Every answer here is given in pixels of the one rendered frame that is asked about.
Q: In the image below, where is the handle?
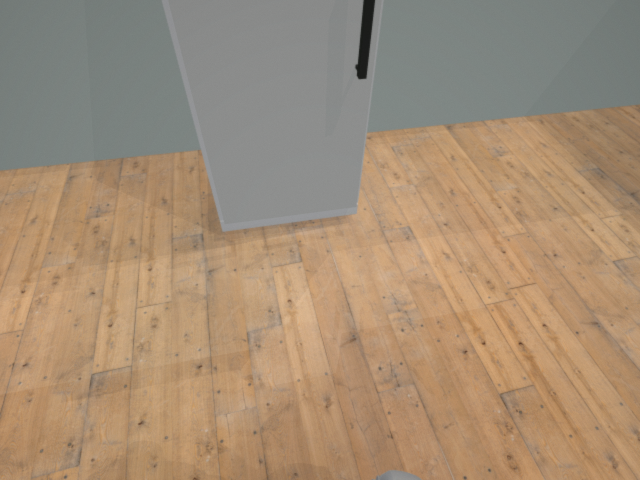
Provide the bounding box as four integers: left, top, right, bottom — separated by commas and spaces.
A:
355, 0, 375, 79

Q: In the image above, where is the fridge door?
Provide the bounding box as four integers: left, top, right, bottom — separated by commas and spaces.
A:
168, 0, 382, 224

